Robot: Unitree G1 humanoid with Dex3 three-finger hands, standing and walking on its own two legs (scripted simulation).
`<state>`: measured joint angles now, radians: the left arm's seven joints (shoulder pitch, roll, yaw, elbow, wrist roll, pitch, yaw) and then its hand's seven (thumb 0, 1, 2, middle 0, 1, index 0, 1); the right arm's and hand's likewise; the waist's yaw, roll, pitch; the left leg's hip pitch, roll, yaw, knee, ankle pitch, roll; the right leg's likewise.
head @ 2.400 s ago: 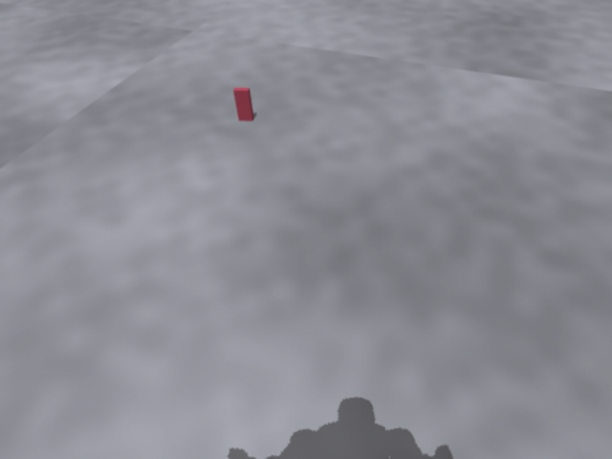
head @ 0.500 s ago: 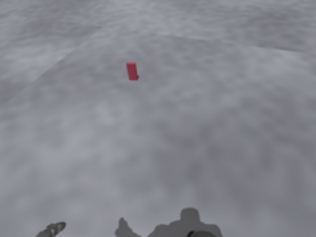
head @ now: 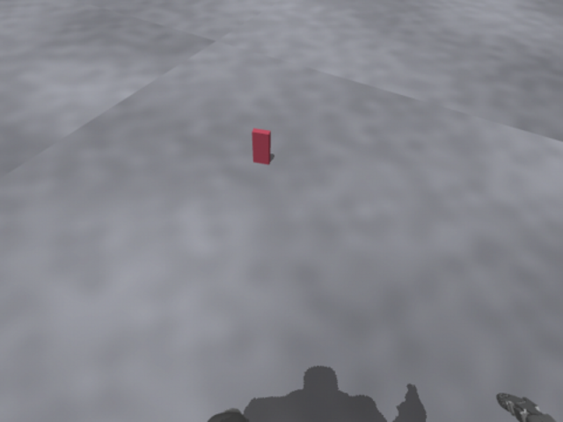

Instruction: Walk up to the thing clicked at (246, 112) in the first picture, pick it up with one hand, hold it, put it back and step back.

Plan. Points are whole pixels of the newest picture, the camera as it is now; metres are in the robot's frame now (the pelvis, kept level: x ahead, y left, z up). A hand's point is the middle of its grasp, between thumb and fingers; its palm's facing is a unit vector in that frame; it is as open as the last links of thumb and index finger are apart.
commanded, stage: walk up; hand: left
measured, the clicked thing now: (261, 147) +1.45 +0.17 -0.65
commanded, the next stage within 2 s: none
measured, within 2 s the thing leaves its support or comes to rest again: neither
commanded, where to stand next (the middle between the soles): +1.13 -0.05 m, yaw +0 degrees
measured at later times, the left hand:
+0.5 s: hand (188, 270) +0.39 +0.21 -0.10, palm faces -0.03 -0.91 -0.40, open 7.4 cm
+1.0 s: hand (184, 233) +0.51 +0.26 -0.14, palm faces -0.02 -0.94 -0.34, open 7.4 cm
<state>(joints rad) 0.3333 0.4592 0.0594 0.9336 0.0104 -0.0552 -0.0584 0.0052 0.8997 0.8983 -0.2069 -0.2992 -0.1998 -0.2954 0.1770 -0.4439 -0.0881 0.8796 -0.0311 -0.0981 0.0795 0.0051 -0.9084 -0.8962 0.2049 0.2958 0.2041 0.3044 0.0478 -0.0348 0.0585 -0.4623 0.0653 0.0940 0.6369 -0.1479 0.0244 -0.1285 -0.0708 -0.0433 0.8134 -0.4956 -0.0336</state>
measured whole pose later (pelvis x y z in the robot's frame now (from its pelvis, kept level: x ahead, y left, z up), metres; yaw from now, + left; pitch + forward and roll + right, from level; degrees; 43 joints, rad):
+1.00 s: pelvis +0.49 -0.02 +0.01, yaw +1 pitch -2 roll +0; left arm 0.33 0.44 0.03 0.93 0.00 -0.04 -0.05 0.01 0.90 0.90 -0.21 -0.30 -0.20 -0.29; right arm 0.22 -0.40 -0.06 0.85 0.00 -0.10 0.05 0.00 -0.91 -0.90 0.21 0.30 0.21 0.30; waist 0.02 -0.06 0.08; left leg -0.32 0.04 0.12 0.56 -0.20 0.03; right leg -0.37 -0.04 0.02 1.09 -0.40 -0.04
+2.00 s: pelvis +0.87 -0.04 +0.02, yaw +1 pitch -3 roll +1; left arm 0.30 0.43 0.04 0.91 0.01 -0.04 -0.06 0.00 0.90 0.90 -0.21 -0.30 -0.20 -0.29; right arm 0.31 -0.41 -0.04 0.86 -0.01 -0.08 0.05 0.00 -0.90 -0.90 0.21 0.30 0.21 0.30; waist -0.01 -0.06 0.09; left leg -0.20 0.02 0.12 0.49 -0.25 0.04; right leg -0.49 -0.10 0.00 0.89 -0.32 -0.01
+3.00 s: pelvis +1.09 -0.05 +0.01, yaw +0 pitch -3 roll +0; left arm 0.15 0.36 0.00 1.02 0.01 -0.02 -0.01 0.00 0.90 0.90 -0.21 -0.30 -0.20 -0.30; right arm 0.15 -0.39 0.01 1.03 0.01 -0.02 0.01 0.01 -0.91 -0.90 0.21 0.30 0.20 0.30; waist 0.00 0.03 0.09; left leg -0.29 0.04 0.03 0.59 -0.26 -0.02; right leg -0.28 -0.04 -0.04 0.62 -0.29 0.00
